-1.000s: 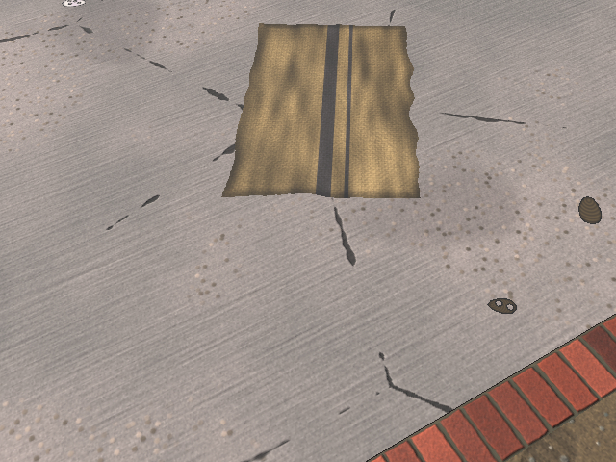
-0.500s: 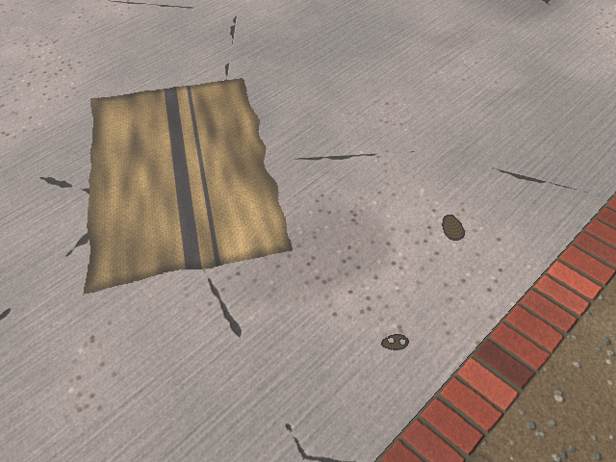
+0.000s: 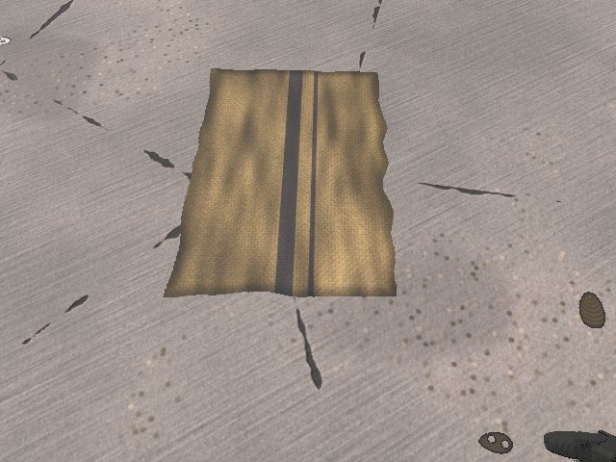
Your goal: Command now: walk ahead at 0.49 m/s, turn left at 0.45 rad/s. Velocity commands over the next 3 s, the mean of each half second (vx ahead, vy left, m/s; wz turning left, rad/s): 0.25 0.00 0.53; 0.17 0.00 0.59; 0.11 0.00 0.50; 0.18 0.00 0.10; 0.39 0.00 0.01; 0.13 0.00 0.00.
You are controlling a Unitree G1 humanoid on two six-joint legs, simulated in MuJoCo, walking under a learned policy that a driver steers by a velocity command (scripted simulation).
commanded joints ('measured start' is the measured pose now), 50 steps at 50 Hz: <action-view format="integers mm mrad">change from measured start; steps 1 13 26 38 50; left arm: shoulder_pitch -65 -243 -260 -269 -356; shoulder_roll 147 60 86 186 100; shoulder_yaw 15 -6 14 62 53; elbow -151 -192 -218 -162 -159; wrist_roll -43 11 14 -21 8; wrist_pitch -76 -24 26 49 -33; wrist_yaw -23 2 12 3 -26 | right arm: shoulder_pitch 310 165 199 160 278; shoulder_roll -178 -168 -184 -111 -148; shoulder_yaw -60 -61 -67 -47 -45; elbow -3 -8 -45 -94 -40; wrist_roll -4 3 -2 -6 -26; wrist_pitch -2 49 130 127 29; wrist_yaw -19 -83 -100 -55 -92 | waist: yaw -165 -63 -54 -42 -59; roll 112 70 -97 -180 118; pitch -294 -140 -150 -152 -5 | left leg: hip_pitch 870 243 -70 226 501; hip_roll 345 105 51 96 246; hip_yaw -726 -259 -161 14 -360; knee -321 -270 636 122 -419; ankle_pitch -225 496 -371 -245 89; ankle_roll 243 105 -180 -97 108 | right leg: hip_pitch -720 -377 -54 -173 -684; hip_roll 11 41 -270 -276 0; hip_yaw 166 83 378 133 79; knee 510 -171 -535 -648 15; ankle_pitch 45 522 550 152 409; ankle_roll -22 71 -230 -224 22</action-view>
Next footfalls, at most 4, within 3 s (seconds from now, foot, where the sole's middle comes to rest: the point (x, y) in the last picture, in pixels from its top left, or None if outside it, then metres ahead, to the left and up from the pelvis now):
0.40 right None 0.38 -0.08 -0.75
0.84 left None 0.21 0.11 -0.75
1.26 right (285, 407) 0.53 0.11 -0.75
1.62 left None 0.33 0.25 -0.75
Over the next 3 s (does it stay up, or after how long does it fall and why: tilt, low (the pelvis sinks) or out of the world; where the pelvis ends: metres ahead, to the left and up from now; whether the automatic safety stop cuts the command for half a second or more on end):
stays up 0.68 0.48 0.02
